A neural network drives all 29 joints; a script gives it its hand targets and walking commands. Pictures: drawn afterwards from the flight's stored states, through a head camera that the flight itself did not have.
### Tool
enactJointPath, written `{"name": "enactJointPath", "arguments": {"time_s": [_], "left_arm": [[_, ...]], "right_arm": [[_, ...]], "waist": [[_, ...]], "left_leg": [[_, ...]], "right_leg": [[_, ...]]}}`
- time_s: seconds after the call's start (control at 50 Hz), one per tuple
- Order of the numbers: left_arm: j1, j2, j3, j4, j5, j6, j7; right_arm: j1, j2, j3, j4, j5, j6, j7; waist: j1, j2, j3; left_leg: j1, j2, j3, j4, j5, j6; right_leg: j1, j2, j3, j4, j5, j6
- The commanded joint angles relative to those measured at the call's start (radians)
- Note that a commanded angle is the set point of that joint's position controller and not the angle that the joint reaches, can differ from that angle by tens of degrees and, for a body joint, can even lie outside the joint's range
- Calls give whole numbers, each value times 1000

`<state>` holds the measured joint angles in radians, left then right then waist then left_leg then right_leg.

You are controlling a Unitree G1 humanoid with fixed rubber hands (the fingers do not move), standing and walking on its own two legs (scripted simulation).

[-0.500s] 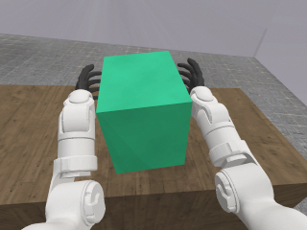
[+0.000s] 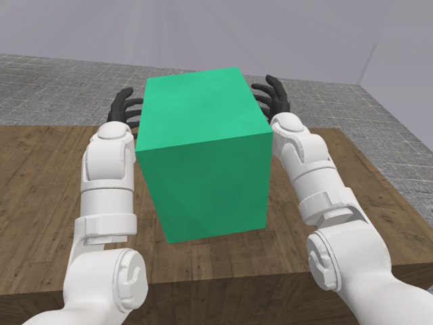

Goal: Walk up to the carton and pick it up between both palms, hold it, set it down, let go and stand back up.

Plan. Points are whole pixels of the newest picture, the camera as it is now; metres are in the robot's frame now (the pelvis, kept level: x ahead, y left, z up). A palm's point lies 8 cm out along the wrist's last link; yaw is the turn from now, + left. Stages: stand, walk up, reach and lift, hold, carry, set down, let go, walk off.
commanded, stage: reach and lift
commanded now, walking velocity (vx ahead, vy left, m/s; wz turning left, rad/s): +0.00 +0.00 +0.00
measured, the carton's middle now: (204, 150) +0.39 -0.01 +0.18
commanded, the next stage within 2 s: hold in 0.14 s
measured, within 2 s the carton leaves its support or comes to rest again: neither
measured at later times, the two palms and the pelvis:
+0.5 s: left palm (117, 120) +0.36 +0.14 +0.26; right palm (283, 111) +0.37 -0.14 +0.28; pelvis -0.01 +0.00 +0.00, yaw +0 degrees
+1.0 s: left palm (116, 118) +0.37 +0.14 +0.26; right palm (282, 108) +0.38 -0.13 +0.28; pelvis +0.00 +0.00 +0.00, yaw +0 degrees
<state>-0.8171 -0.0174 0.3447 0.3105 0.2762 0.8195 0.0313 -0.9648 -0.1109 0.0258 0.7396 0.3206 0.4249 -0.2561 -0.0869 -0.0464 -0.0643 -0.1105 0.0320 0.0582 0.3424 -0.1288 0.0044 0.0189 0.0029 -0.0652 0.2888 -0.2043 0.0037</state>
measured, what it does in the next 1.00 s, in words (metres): stands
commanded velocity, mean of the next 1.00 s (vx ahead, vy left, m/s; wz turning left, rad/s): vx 0.00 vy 0.00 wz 0.00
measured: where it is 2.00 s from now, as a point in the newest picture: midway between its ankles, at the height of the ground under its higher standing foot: outside the picture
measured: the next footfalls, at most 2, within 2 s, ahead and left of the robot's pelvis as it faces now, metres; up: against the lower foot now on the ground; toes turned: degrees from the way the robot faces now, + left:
none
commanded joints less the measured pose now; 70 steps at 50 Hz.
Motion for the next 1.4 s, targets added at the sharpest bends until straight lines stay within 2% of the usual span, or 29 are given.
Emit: {"name": "enactJointPath", "arguments": {"time_s": [0.0, 0.04, 0.08, 0.18, 0.22, 0.26, 0.34, 0.36, 0.4, 0.44, 0.5, 0.64, 0.88, 1.2, 1.22, 1.24, 1.28, 1.32, 1.34, 1.36, 1.38], "left_arm": [[-748, -538, -411, -162, -129, -102, -143], [-739, -535, -416, -190, -129, -97, -147], [-798, -556, -470, -269, -164, -102, -138], [-771, -554, -468, -248, -155, -77, -132], [-758, -535, -439, -199, -137, -63, -140], [-773, -540, -429, -200, -135, -60, -146], [-807, -570, -465, -219, -162, -62, -138], [-949, -561, -524, -305, -208, -63, -123], [-919, -564, -500, -227, -213, -48, -107], [-890, -535, -441, -160, -194, -45, -108], [-875, -517, -390, -105, -172, -46, -122], [-887, -504, -362, -89, -158, -58, -144], [-911, -531, -412, -151, -189, -58, -131], [-895, -533, -418, -160, -193, -49, -121], [-803, -533, -382, -101, -172, -41, -130], [-787, -534, -387, -134, -173, -45, -140], [-767, -533, -385, -159, -162, -43, -152], [-766, -534, -406, -196, -169, -45, -155], [-787, -544, -416, -216, -167, -46, -155], [-805, -557, -442, -234, -178, -45, -153], [-808, -554, -433, -211, -163, -40, -149]], "right_arm": [[-728, 699, 283, -310, 132, 1, 64], [-722, 699, 306, -330, 153, 7, 54], [-737, 707, 325, -387, 176, 9, 51], [-721, 693, 315, -385, 174, 33, 50], [-728, 685, 298, -351, 160, 46, 51], [-745, 698, 298, -341, 162, 52, 58], [-778, 694, 305, -355, 174, 52, 64], [-792, 700, 278, -307, 193, 62, 73], [-806, 692, 254, -289, 182, 76, 86], [-807, 689, 244, -250, 167, 89, 86], [-820, 688, 236, -223, 165, 93, 80], [-842, 684, 247, -248, 197, 89, 59], [-833, 686, 251, -275, 214, 94, 62], [-827, 679, 255, -282, 215, 103, 65], [-787, 687, 273, -300, 209, 109, 55], [-779, 702, 295, -341, 217, 105, 44], [-773, 702, 313, -379, 227, 104, 32], [-769, 702, 334, -415, 241, 99, 28], [-754, 698, 324, -389, 237, 102, 30], [-767, 692, 321, -413, 238, 97, 33], [-770, 684, 310, -375, 225, 103, 40]], "waist": [[-9, 62, -378], [-12, 70, -393], [-24, 96, -456], [-22, 90, -394], [-11, 66, -333], [3, 55, -344], [-7, 91, -401], [-20, 153, -431], [-10, 118, -392], [6, 73, -365], [16, 52, -373], [2, 46, -400], [-6, 87, -413], [-5, 84, -416], [-6, 48, -395], [-4, 36, -439], [-3, 34, -446], [-4, 59, -446], [-9, 77, -418], [-15, 93, -427], [-8, 97, -359]], "left_leg": [[304, -67, -38, 31, 258, -19], [320, -70, -43, 44, 301, -24], [344, -72, -47, 60, 337, -43], [327, -64, -50, 42, 282, -41], [299, -60, -44, 21, 212, -26], [283, -55, -39, 11, 195, -19], [302, -56, -43, 24, 217, -34], [290, -47, -51, 29, 230, -65], [263, -47, -43, 22, 165, -48], [233, -49, -42, 1, 104, -25], [216, -57, -44, -6, 97, -13], [250, -72, -48, 22, 188, -23], [264, -62, -54, 33, 220, -42], [266, -59, -57, 36, 223, -44], [263, -66, -50, 34, 220, -24], [264, -68, -51, 38, 238, -18], [284, -73, -54, 46, 275, -22], [300, -76, -53, 56, 318, -30], [307, -70, -56, 54, 322, -41], [311, -69, -55, 53, 312, -51], [300, -63, -54, 40, 281, -49]], "right_leg": [[-49, 62, 23, -33, 329, 97], [-29, 63, 21, -22, 381, 104], [-43, 72, 14, -11, 390, 100], [-74, 73, 16, -28, 307, 95], [-98, 67, 16, -41, 240, 93], [-89, 71, 19, -34, 224, 90], [-92, 75, 22, -34, 218, 80], [-120, 81, 17, -9, 198, 72], [-155, 76, 26, -35, 127, 67], [-146, 72, 31, -42, 111, 72], [-111, 67, 37, -42, 140, 78], [-82, 64, 36, -38, 254, 97], [-108, 73, 28, -34, 221, 86], [-106, 77, 30, -32, 225, 84], [-76, 70, 45, -41, 263, 94], [-47, 66, 47, -28, 324, 103], [-25, 68, 41, -23, 374, 110], [-31, 71, 36, -20, 406, 108], [-48, 74, 32, -22, 384, 100], [-68, 78, 28, -26, 337, 92], [-98, 82, 24, -39, 263, 82]]}}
